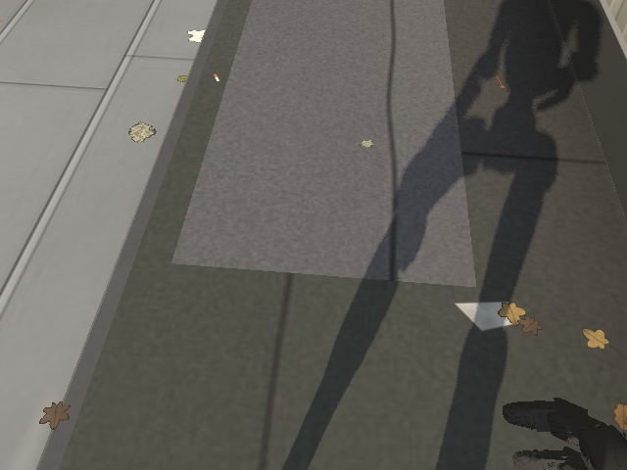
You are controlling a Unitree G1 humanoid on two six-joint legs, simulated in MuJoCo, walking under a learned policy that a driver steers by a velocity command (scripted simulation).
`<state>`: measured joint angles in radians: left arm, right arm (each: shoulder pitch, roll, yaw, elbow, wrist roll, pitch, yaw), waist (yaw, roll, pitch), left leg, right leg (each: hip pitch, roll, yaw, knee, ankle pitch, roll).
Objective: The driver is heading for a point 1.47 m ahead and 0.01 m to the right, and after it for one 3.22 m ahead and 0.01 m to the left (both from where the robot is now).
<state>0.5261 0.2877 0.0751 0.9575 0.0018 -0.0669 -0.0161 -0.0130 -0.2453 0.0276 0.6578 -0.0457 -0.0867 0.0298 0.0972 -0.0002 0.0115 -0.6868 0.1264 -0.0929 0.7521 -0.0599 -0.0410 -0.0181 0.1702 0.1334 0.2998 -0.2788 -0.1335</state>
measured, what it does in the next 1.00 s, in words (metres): walks ahead: left foot, then right foot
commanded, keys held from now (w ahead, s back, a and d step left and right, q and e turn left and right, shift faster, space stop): w+e+shift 0.26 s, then w+shift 0.02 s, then w+q+shift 0.72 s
